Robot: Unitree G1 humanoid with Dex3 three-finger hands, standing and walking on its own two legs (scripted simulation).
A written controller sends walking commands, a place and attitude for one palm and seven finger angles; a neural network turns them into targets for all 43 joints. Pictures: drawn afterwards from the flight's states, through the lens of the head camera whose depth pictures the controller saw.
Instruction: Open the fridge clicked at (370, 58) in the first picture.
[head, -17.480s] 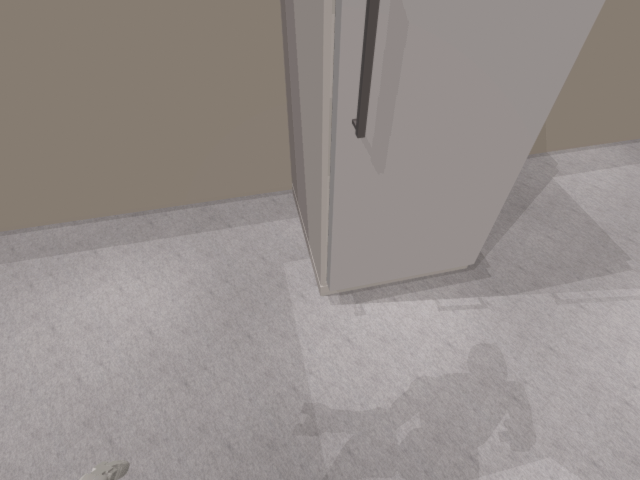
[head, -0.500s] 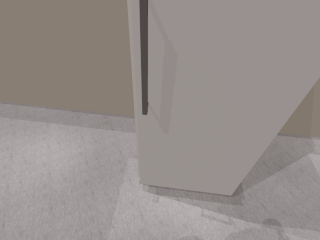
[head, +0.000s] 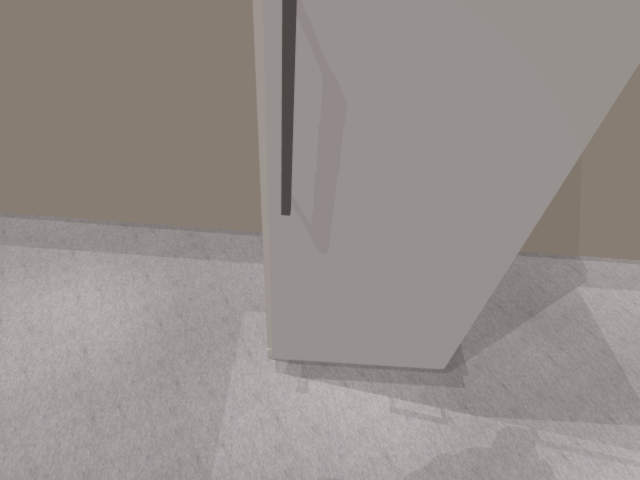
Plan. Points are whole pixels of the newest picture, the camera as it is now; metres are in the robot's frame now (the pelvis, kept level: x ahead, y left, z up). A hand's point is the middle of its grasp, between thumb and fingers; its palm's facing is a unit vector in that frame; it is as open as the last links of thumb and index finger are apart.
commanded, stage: come to a stop and stand still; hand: left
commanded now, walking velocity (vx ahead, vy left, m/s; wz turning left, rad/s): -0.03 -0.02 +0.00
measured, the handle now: (288, 120) +0.61 +0.08 +0.17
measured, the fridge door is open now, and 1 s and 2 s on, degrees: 0 0 0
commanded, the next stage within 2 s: look again from close up in 0.62 s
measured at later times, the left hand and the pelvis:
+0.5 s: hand out of the picture +0.03 +0.11 -0.18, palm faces +0.01 -0.98 -0.19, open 7.2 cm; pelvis +0.03 -0.05 +0.00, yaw -1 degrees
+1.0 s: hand out of the picture +0.01 +0.11 -0.17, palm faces +0.03 -0.98 -0.18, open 7.4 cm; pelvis +0.02 -0.06 +0.00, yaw -1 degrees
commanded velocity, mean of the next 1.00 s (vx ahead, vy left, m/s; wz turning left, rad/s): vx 0.00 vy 0.00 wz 0.00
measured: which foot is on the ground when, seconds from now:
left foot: down 0.00-1.00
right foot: up 0.00-0.18, down 0.20-1.00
